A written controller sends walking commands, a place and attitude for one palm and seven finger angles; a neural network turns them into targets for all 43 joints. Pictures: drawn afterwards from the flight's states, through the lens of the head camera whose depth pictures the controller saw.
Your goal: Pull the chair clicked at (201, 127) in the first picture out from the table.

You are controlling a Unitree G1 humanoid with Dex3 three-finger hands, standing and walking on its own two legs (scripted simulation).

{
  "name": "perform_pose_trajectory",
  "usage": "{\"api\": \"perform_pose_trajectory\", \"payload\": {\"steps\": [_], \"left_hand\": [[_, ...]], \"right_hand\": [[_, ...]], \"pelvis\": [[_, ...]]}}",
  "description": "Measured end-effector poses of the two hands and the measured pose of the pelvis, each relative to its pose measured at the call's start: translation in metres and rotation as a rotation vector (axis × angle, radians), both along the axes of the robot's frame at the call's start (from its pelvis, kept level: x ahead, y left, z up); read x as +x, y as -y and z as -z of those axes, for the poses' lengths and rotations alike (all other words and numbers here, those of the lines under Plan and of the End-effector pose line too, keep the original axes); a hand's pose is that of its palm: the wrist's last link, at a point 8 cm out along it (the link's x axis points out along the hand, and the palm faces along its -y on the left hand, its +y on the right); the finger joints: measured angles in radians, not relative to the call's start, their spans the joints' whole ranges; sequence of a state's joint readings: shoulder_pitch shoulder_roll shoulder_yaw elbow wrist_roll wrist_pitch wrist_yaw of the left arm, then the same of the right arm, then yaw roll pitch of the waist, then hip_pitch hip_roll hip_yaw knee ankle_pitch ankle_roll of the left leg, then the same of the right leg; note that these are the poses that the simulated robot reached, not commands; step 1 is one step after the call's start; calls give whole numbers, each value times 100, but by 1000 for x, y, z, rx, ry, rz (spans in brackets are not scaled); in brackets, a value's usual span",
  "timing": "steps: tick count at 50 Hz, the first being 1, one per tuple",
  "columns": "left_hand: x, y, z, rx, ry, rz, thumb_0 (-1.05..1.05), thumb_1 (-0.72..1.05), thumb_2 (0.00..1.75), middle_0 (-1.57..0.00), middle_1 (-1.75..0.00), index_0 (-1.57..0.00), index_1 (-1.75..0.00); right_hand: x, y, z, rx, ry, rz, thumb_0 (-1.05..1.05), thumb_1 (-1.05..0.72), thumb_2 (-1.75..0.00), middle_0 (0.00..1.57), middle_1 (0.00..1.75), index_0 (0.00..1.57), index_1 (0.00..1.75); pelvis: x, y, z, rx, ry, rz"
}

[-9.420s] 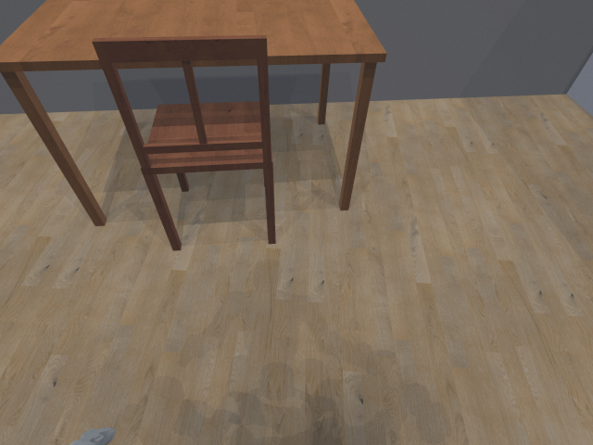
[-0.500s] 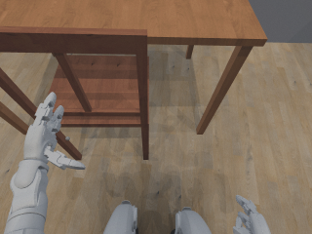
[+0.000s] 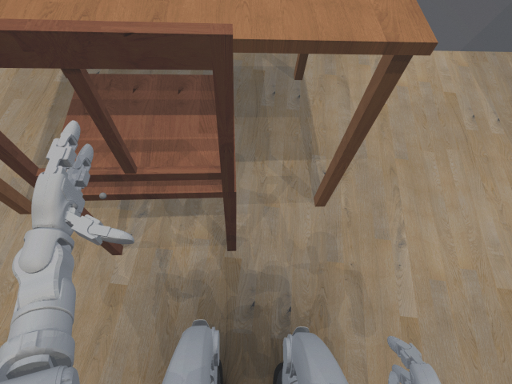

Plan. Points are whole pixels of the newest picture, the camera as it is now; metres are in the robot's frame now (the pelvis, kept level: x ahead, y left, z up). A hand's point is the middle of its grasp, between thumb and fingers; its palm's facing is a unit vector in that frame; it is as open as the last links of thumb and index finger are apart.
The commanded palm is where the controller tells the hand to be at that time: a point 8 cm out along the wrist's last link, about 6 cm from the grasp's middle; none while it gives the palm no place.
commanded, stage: aim the fingers beside a spindle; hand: left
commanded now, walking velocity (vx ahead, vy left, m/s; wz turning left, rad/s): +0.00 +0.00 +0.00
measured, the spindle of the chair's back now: (107, 128) +0.52 +0.26 +0.02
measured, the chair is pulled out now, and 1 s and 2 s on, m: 0.00 0.00 0.00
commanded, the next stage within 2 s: push the fingers through the gap in 0.56 s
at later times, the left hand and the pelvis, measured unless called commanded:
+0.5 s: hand (102, 200) +0.38 +0.24 +0.02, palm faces +0.06 -1.00 -0.04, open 16.9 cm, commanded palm +0.35 +0.29 +0.03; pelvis +0.00 +0.00 +0.00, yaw +0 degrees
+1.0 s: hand (102, 182) +0.41 +0.24 +0.03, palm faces +0.07 -1.00 -0.04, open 16.9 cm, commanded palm +0.39 +0.29 +0.03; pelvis +0.00 +0.00 +0.00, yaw +0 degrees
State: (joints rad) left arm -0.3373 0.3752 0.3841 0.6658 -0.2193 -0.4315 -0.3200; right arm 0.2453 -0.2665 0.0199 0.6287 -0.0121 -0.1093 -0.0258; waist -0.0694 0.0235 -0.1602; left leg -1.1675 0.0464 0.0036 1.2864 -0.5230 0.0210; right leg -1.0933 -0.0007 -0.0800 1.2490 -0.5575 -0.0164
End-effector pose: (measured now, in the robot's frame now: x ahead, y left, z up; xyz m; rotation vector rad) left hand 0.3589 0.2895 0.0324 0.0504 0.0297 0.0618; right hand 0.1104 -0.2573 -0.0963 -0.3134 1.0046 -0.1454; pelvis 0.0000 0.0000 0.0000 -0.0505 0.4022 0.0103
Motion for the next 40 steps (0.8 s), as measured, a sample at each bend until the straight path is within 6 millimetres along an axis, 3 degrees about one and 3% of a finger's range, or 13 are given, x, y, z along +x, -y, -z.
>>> {"api": "perform_pose_trajectory", "payload": {"steps": [10,28,40], "left_hand": [[-4,-1,4,0,-18,-5,-2,-50,30,-7,-8,-6,-8],[-6,-3,4,-4,-11,-10,-2,-50,30,-7,-8,-6,-8],[0,-4,5,-11,-14,-8,-2,-50,30,-7,-8,-6,-8]], "right_hand": [[-7,1,2,14,-28,20,1,-90,-90,20,30,21,30],[11,3,-1,4,17,-3,1,-90,-90,20,30,21,30],[9,2,3,0,-1,-10,1,-90,-90,20,30,21,30]], "pelvis": [[1,1,-1,4,-4,7],[2,4,0,1,-4,1],[1,4,2,-1,-10,-4]]}}
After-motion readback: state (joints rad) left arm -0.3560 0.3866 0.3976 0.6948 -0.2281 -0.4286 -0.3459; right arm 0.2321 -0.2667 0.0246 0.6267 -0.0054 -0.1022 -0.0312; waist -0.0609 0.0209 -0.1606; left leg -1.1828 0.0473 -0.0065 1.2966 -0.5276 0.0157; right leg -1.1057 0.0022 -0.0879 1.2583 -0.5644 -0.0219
